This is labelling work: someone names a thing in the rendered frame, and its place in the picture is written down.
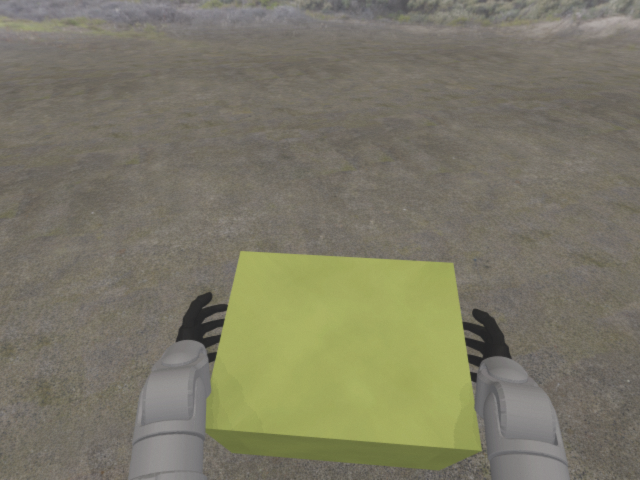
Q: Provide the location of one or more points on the robot right hand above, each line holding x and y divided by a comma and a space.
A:
494, 343

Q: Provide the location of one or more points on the robot left hand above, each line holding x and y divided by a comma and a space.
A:
192, 329

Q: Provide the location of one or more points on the robot right forearm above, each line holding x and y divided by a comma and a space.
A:
523, 435

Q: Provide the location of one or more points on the robot left forearm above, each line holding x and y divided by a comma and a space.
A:
170, 423

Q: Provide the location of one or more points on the carton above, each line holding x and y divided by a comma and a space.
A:
344, 359

